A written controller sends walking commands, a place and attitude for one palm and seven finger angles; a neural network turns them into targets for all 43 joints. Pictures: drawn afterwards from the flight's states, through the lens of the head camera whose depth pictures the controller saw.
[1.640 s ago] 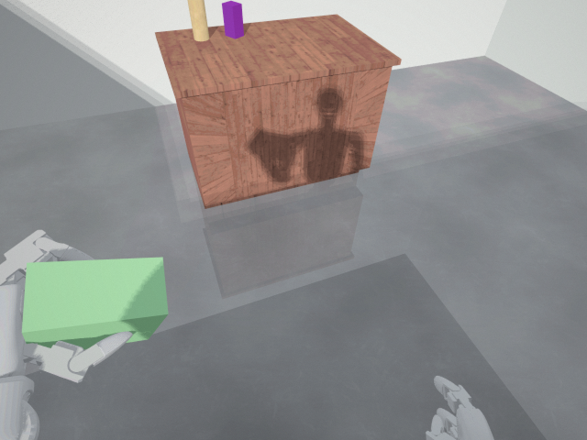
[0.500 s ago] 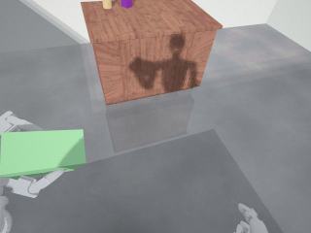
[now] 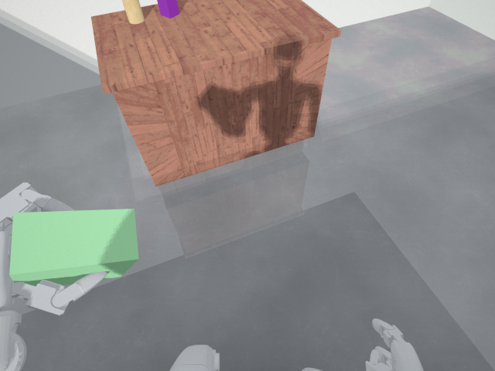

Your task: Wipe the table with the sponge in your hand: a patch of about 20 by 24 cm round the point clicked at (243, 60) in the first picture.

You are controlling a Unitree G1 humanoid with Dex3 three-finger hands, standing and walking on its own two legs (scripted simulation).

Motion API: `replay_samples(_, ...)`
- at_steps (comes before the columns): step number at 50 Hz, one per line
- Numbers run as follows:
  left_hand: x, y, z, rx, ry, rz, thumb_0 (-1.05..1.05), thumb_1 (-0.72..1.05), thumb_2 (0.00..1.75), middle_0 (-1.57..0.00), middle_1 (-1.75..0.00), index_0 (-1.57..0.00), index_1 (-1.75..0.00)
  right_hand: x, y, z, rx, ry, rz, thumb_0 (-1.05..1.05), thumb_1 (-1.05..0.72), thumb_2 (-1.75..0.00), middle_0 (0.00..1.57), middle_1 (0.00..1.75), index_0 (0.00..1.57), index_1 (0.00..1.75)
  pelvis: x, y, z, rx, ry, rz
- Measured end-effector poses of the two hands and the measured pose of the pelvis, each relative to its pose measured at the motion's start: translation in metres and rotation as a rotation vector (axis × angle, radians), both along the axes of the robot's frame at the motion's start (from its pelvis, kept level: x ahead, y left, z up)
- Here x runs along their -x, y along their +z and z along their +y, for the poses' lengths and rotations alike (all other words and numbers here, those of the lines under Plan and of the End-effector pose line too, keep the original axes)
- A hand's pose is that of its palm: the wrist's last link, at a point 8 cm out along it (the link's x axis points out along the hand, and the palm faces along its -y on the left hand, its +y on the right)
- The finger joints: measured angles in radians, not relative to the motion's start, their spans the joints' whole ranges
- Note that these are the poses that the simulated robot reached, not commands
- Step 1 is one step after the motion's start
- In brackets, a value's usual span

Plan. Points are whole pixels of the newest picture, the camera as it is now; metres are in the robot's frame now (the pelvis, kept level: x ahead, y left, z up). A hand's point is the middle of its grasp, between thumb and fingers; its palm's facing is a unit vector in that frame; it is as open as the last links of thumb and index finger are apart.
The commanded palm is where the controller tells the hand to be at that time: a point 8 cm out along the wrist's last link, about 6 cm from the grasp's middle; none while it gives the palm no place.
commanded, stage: walk to a spot facing it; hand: left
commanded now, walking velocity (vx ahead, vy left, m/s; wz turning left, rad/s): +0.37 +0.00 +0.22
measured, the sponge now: (93, 248) +0.24 +0.20 +0.15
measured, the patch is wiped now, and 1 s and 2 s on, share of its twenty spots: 0.00 0.00 0.00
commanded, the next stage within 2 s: turn to face it in 1.06 s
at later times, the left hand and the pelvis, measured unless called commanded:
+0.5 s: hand (77, 139) +0.38 +0.26 +0.19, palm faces +0.45 -0.82 -0.36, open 10.0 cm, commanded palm +0.30 +0.30 +0.19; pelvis +0.16 +0.01 +0.00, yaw +3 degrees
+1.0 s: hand (137, 86) +0.50 +0.20 +0.20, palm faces +0.47 -0.74 -0.49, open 10.0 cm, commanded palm +0.42 +0.25 +0.19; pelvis +0.31 -0.05 +0.02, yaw +11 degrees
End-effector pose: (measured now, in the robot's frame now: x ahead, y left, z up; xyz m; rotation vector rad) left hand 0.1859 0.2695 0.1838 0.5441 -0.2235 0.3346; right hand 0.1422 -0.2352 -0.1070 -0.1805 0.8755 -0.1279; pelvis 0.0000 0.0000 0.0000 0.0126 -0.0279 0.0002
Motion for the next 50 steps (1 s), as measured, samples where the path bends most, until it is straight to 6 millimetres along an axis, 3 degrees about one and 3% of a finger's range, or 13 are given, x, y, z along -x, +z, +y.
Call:
replay_samples(6,-0.029,0.023,-0.01,-0.052,-0.041,-0.019,-0.01,-0.48,0.98,-0.77,-1.32,-0.77,-1.32,-0.04,0.029,-0.029,0.071,-0.017,-0.012,0.01,-0.9,-0.9,0.19,0.3,0.2,0.3,-0.038,0.015,-0.008,-0.008,0.023,0.021)
replay_samples(11,-0.055,0.039,0.001,-0.078,-0.016,-0.094,-0.01,-0.48,0.98,-0.77,-1.32,-0.77,-1.32,-0.079,0.042,-0.029,0.096,-0.003,-0.038,0.01,-0.9,-0.9,0.19,0.3,0.19,0.3,-0.075,0.017,-0.006,-0.013,0.035,0.028)
replay_samples(17,-0.094,0.018,0.03,-0.002,0.051,-0.16,-0.01,-0.48,0.98,-0.77,-1.32,-0.77,-1.32,-0.137,0.039,-0.003,0.109,0.012,-0.104,0.01,-0.9,-0.9,0.19,0.3,0.2,0.3,-0.127,0.0,0.012,-0.011,0.025,0.011)
replay_samples(22,-0.14,0.0,0.039,0.068,0.052,-0.155,-0.01,-0.48,0.98,-0.77,-1.32,-0.77,-1.32,-0.178,0.037,0.035,0.035,0.05,-0.153,0.01,-0.9,-0.9,0.19,0.3,0.2,0.3,-0.147,-0.003,0.014,-0.007,0.046,-0.015)
replay_samples(26,-0.155,0.021,0.025,0.038,0.009,-0.173,-0.01,-0.48,0.98,-0.77,-1.32,-0.77,-1.32,-0.199,0.043,0.059,-0.038,0.098,-0.162,0.01,-0.9,-0.9,0.2,0.3,0.2,0.3,-0.164,0.007,0.009,0.019,0.052,0.002)
replay_samples(30,-0.158,0.049,0.008,-0.04,-0.008,-0.189,-0.01,-0.48,0.98,-0.77,-1.32,-0.77,-1.33,-0.216,0.042,0.062,-0.085,0.122,-0.14,0.01,-0.9,-0.9,0.2,0.3,0.2,0.3,-0.188,0.017,0.001,0.041,0.057,0.023)
replay_samples(34,-0.171,0.05,0.004,-0.081,0.072,-0.134,-0.01,-0.48,0.98,-0.77,-1.33,-0.77,-1.33,-0.235,0.029,0.046,-0.104,0.125,-0.096,0.01,-0.9,-0.9,0.2,0.3,0.2,0.3,-0.217,0.018,-0.015,0.043,0.07,0.033)
replay_samples(40,-0.212,0.005,-0.012,0.011,0.196,-0.034,-0.01,-0.48,0.98,-0.77,-1.33,-0.77,-1.33,-0.279,-0.003,-0.005,-0.049,0.141,-0.035,0.01,-0.9,-0.9,0.2,0.3,0.2,0.3,-0.255,0.0,-0.041,0.015,0.124,0.014)
replay_samples(44,-0.238,-0.004,-0.029,0.075,0.169,0.008,-0.01,-0.48,0.98,-0.77,-1.33,-0.77,-1.33,-0.308,0.008,-0.037,0.025,0.136,-0.01,0.01,-0.9,-0.9,0.2,0.3,0.2,0.3,-0.278,0.008,-0.048,-0.004,0.149,0.011)
replay_samples(50,-0.268,0.031,-0.034,-0.056,0.096,-0.056,-0.01,-0.48,0.98,-0.77,-1.33,-0.77,-1.33,-0.357,0.038,-0.055,0.106,0.133,-0.035,0.01,-0.9,-0.9,0.19,0.3,0.2,0.3,-0.313,0.017,-0.052,-0.024,0.187,0.031)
